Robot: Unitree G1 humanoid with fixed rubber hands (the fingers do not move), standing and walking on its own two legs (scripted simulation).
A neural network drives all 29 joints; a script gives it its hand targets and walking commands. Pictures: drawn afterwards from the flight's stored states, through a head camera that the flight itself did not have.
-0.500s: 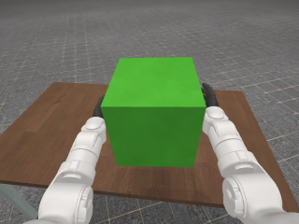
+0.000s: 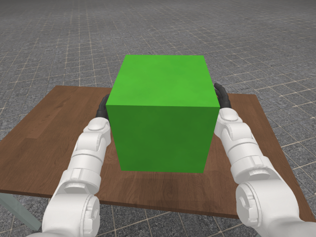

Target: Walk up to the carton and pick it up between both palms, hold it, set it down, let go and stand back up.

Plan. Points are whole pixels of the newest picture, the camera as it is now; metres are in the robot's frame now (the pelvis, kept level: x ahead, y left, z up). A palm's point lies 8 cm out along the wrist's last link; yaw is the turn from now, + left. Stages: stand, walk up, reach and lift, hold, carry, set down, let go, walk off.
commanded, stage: reach and lift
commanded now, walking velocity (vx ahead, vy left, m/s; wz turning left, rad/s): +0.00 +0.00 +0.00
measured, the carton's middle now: (163, 111) +0.42 +0.01 +0.13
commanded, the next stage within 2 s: hold in 0.82 s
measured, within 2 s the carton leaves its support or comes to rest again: neither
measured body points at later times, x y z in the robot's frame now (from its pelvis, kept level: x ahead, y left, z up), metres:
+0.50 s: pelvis -0.01 +0.00 +0.00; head -0.06 +0.00 +0.45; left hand +0.38 +0.18 +0.16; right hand +0.40 -0.15 +0.17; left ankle +0.04 +0.14 -0.74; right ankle +0.01 -0.09 -0.74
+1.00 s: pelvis -0.01 +0.00 +0.00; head -0.07 +0.00 +0.45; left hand +0.37 +0.18 +0.17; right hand +0.39 -0.15 +0.18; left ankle +0.04 +0.14 -0.74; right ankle +0.01 -0.09 -0.74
